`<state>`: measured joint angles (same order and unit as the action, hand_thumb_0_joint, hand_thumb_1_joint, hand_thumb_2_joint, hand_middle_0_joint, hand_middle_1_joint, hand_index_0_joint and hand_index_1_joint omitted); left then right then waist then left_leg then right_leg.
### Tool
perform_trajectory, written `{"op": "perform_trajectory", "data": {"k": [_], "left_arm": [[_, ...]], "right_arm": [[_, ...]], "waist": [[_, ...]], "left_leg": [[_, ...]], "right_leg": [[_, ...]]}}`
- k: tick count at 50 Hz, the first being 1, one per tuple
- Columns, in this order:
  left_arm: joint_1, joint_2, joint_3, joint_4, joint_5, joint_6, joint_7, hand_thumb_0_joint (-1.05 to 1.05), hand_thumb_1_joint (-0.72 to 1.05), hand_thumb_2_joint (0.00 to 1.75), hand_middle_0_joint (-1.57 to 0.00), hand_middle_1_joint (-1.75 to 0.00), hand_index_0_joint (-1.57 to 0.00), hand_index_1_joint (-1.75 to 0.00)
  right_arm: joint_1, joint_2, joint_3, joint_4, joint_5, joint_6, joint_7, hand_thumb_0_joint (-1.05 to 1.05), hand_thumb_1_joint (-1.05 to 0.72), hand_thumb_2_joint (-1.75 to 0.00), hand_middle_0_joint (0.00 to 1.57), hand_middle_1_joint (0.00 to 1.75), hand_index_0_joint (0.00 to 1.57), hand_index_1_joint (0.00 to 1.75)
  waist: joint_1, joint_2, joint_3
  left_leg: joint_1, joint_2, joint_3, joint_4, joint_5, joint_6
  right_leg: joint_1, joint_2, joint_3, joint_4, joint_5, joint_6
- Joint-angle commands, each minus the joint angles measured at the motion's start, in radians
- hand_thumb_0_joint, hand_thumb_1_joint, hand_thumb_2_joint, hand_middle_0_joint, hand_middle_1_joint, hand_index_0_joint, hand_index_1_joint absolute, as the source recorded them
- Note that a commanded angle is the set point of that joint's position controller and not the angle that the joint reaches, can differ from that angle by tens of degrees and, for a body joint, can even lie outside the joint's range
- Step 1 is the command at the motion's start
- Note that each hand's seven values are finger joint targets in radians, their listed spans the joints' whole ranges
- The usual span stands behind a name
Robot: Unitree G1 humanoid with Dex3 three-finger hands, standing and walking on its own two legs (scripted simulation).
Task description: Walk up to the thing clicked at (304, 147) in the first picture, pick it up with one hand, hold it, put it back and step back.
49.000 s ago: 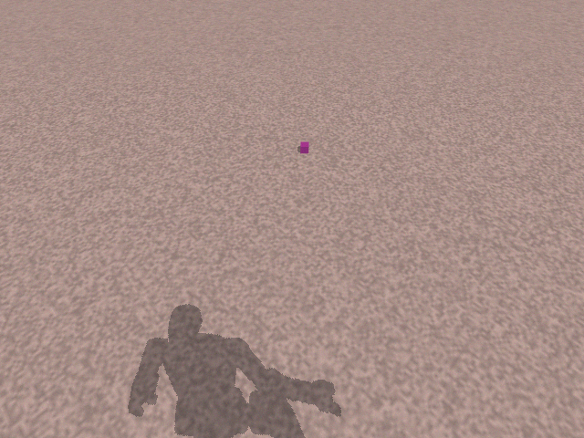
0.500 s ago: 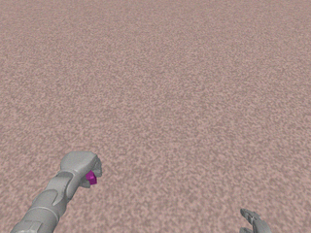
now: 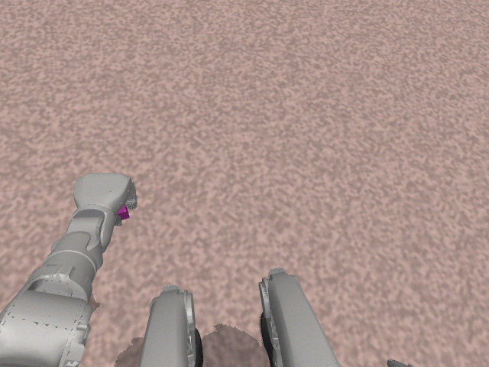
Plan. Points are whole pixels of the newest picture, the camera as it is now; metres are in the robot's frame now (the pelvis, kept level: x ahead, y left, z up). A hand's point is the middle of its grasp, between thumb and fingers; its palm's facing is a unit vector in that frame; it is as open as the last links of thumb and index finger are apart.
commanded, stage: crouch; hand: left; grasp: from above
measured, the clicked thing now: (113, 207) +0.44 +0.20 -0.15
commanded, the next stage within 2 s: lower in 1.34 s
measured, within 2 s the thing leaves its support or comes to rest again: neither
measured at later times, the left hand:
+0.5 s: hand (137, 226) +0.45 +0.19 -0.30, palm faces -0.45 +0.03 -0.89, open 5.0 cm
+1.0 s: hand (144, 229) +0.46 +0.19 -0.37, palm faces -0.47 +0.02 -0.88, open 5.0 cm
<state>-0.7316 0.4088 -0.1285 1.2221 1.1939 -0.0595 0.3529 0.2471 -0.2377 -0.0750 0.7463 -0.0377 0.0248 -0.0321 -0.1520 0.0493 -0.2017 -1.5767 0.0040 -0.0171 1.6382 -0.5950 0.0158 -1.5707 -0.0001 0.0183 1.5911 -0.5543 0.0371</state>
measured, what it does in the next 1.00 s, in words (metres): lowers itself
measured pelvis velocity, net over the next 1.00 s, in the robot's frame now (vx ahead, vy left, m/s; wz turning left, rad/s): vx -0.01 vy -0.01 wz -0.04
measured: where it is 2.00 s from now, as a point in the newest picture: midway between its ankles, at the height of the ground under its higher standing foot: outside the picture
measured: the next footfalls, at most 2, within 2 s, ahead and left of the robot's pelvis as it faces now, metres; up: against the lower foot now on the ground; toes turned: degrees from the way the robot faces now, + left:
none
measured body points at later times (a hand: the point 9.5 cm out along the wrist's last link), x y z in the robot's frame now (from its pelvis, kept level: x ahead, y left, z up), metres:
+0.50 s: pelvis -0.01 -0.01 -0.14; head +0.22 +0.02 +0.25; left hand +0.47 +0.19 -0.25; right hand +0.06 -0.29 -0.26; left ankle +0.07 +0.11 -0.53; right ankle +0.08 -0.14 -0.53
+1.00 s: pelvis -0.01 -0.01 -0.20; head +0.22 +0.03 +0.18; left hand +0.48 +0.19 -0.32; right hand +0.01 -0.28 -0.32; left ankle +0.07 +0.11 -0.53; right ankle +0.08 -0.14 -0.53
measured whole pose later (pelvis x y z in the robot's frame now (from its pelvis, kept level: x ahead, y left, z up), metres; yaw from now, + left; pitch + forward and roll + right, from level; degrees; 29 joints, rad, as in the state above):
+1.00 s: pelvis -0.01 -0.01 -0.20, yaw -2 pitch +36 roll -5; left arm -0.99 0.57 -0.02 1.46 1.27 -0.16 0.41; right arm 0.17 -0.25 0.01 0.75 -0.13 -0.04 0.10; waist -0.24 0.02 -0.10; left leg -2.24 -0.01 -0.08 2.30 -0.70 -0.01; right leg -2.21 0.01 -0.03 2.23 -0.65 0.03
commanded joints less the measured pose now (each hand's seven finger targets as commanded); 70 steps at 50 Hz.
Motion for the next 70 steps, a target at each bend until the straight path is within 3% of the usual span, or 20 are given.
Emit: {"op": "perform_trajectory", "data": {"k": [1,5,8,10,14,17,19,22,27,32,33,37,41,42,48,50,53,56,60,70], "left_arm": [[-0.382,0.214,0.059,-0.080,-0.023,0.006,0.013,0.00,0.97,0.20,-1.31,-0.13,-1.33,-0.11],[-0.405,0.250,0.081,-0.098,-0.018,-0.031,0.005,0.00,1.02,0.25,-1.34,-0.15,-1.36,-0.13],[-0.470,0.237,0.074,-0.113,-0.005,-0.061,0.014,0.00,1.02,0.25,-1.34,-0.16,-1.36,-0.13],[-0.470,0.279,0.096,-0.101,0.018,-0.073,0.029,0.00,1.01,0.23,-1.33,-0.14,-1.36,-0.12],[-0.510,0.278,0.102,-0.117,0.046,-0.083,0.072,0.00,0.95,0.24,-1.30,-0.14,-1.32,-0.12],[-0.529,0.250,0.099,-0.087,0.043,-0.072,0.094,0.00,0.93,0.26,-1.28,-0.15,-1.30,-0.13],[-0.568,0.275,0.107,-0.117,0.046,-0.065,0.103,0.00,0.89,0.24,-1.25,-0.14,-1.27,-0.12],[-0.530,0.265,0.108,-0.029,0.039,-0.051,0.104,0.00,0.92,0.26,-1.28,-0.13,-1.29,-0.12],[-0.553,0.309,0.122,-0.031,0.029,-0.050,0.092,0.00,0.92,0.26,-1.28,-0.14,-1.29,-0.13],[-0.554,0.321,0.128,0.031,0.024,-0.063,0.076,0.00,0.94,0.25,-1.28,-0.15,-1.30,-0.13],[-0.547,0.339,0.133,0.028,0.027,-0.066,0.074,0.00,0.91,0.23,-1.26,-0.13,-1.28,-0.12],[-0.567,0.324,0.123,0.053,0.041,-0.082,0.070,0.00,0.95,0.26,-1.29,-0.17,-1.31,-0.15],[-0.600,0.347,0.134,0.051,0.044,-0.096,0.080,0.00,0.93,0.21,-1.27,-0.14,-1.30,-0.12],[-0.584,0.326,0.127,0.087,0.052,-0.096,0.079,0.00,0.92,0.24,-1.27,-0.16,-1.29,-0.14],[-0.658,0.387,0.142,0.075,0.065,-0.111,0.104,0.00,0.92,0.23,-1.26,-0.16,-1.28,-0.14],[-0.652,0.359,0.134,0.109,0.061,-0.108,0.111,0.00,0.94,0.23,-1.27,-0.17,-1.30,-0.14],[-0.666,0.398,0.149,0.119,0.067,-0.109,0.121,0.00,0.93,0.22,-1.27,-0.15,-1.29,-0.13],[-0.654,0.390,0.138,0.170,0.067,-0.108,0.120,0.00,0.90,0.20,-1.24,-0.16,-1.26,-0.13],[-0.673,0.433,0.161,0.131,0.071,-0.107,0.121,0.00,0.92,0.23,-1.26,-0.15,-1.28,-0.14],[-0.669,0.420,0.144,0.171,0.069,-0.114,0.110,0.00,0.94,0.21,-1.27,-0.15,-1.29,-0.13]], "right_arm": [[0.079,-0.192,-0.054,-0.082,-0.009,-0.046,-0.005,0.00,-0.90,-0.90,0.20,0.30,0.20,0.30],[0.084,-0.194,-0.043,-0.082,-0.012,-0.060,0.013,0.00,-0.90,-0.90,0.20,0.30,0.20,0.30],[0.094,-0.198,-0.038,-0.070,-0.017,-0.071,0.023,0.00,-0.90,-0.90,0.20,0.30,0.20,0.30],[0.102,-0.209,-0.030,-0.062,-0.024,-0.077,0.033,0.00,-0.90,-0.90,0.20,0.30,0.20,0.30],[0.120,-0.211,-0.028,-0.044,-0.040,-0.084,0.053,0.00,-0.90,-0.90,0.20,0.30,0.20,0.30],[0.134,-0.210,-0.024,-0.038,-0.053,-0.090,0.072,0.00,-0.91,-0.90,0.20,0.30,0.20,0.30],[0.129,-0.208,-0.026,-0.038,-0.057,-0.088,0.077,0.00,-0.91,-0.90,0.20,0.30,0.20,0.30],[0.125,-0.207,-0.026,-0.031,-0.064,-0.088,0.088,0.00,-0.91,-0.90,0.20,0.30,0.20,0.30],[0.116,-0.206,-0.024,-0.034,-0.070,-0.077,0.095,0.00,-0.91,-0.90,0.20,0.30,0.20,0.30],[0.111,-0.208,-0.015,-0.027,-0.077,-0.072,0.104,0.00,-0.91,-0.90,0.20,0.30,0.20,0.30],[0.104,-0.208,-0.013,-0.029,-0.074,-0.069,0.105,0.00,-0.91,-0.90,0.20,0.30,0.20,0.30],[0.118,-0.217,-0.010,-0.026,-0.077,-0.066,0.113,0.00,-0.91,-0.90,0.20,0.30,0.20,0.30],[0.119,-0.228,-0.003,-0.019,-0.078,-0.066,0.117,0.00,-0.91,-0.90,0.20,0.30,0.20,0.30],[0.128,-0.228,-0.002,-0.024,-0.080,-0.068,0.120,0.00,-0.91,-0.90,0.20,0.30,0.20,0.30],[0.124,-0.242,0.011,-0.010,-0.087,-0.073,0.124,0.00,-0.91,-0.90,0.20,0.30,0.20,0.30],[0.130,-0.240,0.017,-0.009,-0.093,-0.078,0.127,0.00,-0.91,-0.90,0.20,0.30,0.20,0.30],[0.127,-0.248,0.024,-0.008,-0.097,-0.081,0.127,0.00,-0.91,-0.90,0.20,0.30,0.20,0.30],[0.126,-0.250,0.035,-0.005,-0.103,-0.084,0.130,0.00,-0.91,-0.90,0.20,0.30,0.20,0.30],[0.141,-0.259,0.046,-0.005,-0.106,-0.087,0.132,0.00,-0.91,-0.90,0.20,0.30,0.20,0.30],[0.140,-0.270,0.063,-0.006,-0.110,-0.090,0.143,0.00,-0.91,-0.90,0.20,0.30,0.20,0.30]], "waist": [[-0.024,0.039,-0.492],[-0.031,0.048,-0.547],[-0.054,0.061,-0.570],[-0.046,0.116,-0.600],[-0.058,0.169,-0.678],[-0.079,0.180,-0.673],[-0.067,0.223,-0.722],[-0.082,0.171,-0.656],[-0.078,0.152,-0.704],[-0.096,0.111,-0.615],[-0.077,0.138,-0.624],[-0.100,0.133,-0.621],[-0.086,0.190,-0.615],[-0.109,0.181,-0.592],[-0.104,0.215,-0.623],[-0.125,0.207,-0.587],[-0.120,0.223,-0.580],[-0.141,0.163,-0.548],[-0.122,0.208,-0.585],[-0.146,0.217,-0.535]], "left_leg": [[0.231,-0.021,-0.032,-0.156,-0.006,-0.003],[0.134,-0.030,-0.033,-0.067,-0.030,0.001],[0.110,-0.029,-0.045,-0.011,-0.041,0.000],[0.122,-0.028,-0.058,0.016,0.005,-0.010],[0.119,-0.031,-0.025,0.110,0.108,-0.009],[0.104,-0.030,-0.016,0.157,0.158,-0.006],[0.119,-0.030,-0.010,0.179,0.178,-0.009],[0.050,-0.027,-0.010,0.210,0.140,-0.003],[-0.018,-0.029,0.012,0.292,0.156,0.012],[-0.131,-0.029,0.016,0.336,0.119,0.023],[-0.127,-0.031,0.017,0.333,0.122,0.019],[-0.143,-0.028,0.008,0.369,0.123,0.017],[-0.136,-0.028,0.001,0.374,0.120,0.007],[-0.128,-0.026,-0.008,0.376,0.115,0.004],[-0.151,-0.030,-0.001,0.416,0.089,0.006],[-0.166,-0.030,-0.001,0.426,0.070,0.005],[-0.188,-0.032,0.001,0.436,0.057,0.006],[-0.249,-0.033,0.004,0.463,0.034,0.016],[-0.236,-0.032,0.007,0.475,0.069,0.013],[-0.256,-0.028,-0.007,0.507,0.077,0.011]], "right_leg": [[0.140,0.018,-0.063,-0.111,-0.001,-0.080],[0.086,0.015,-0.068,-0.033,-0.034,-0.079],[-0.005,0.013,-0.078,0.019,-0.036,-0.079],[-0.064,0.006,-0.086,0.078,0.004,-0.081],[-0.079,0.005,-0.089,0.141,0.094,-0.081],[-0.101,0.005,-0.095,0.174,0.140,-0.078],[-0.109,0.008,-0.099,0.203,0.151,-0.083],[-0.131,0.007,-0.102,0.221,0.129,-0.078],[-0.091,0.018,-0.093,0.257,0.168,-0.068],[-0.116,0.024,-0.094,0.282,0.144,-0.062],[-0.129,0.026,-0.095,0.298,0.138,-0.067],[-0.170,0.030,-0.110,0.335,0.134,-0.069],[-0.236,0.028,-0.124,0.383,0.115,-0.080],[-0.255,0.026,-0.130,0.387,0.108,-0.079],[-0.278,0.031,-0.136,0.423,0.087,-0.082],[-0.298,0.028,-0.140,0.427,0.071,-0.080],[-0.309,0.029,-0.142,0.440,0.058,-0.082],[-0.294,0.033,-0.144,0.435,0.045,-0.074],[-0.281,0.031,-0.144,0.455,0.078,-0.075],[-0.315,0.036,-0.161,0.485,0.095,-0.075]]}}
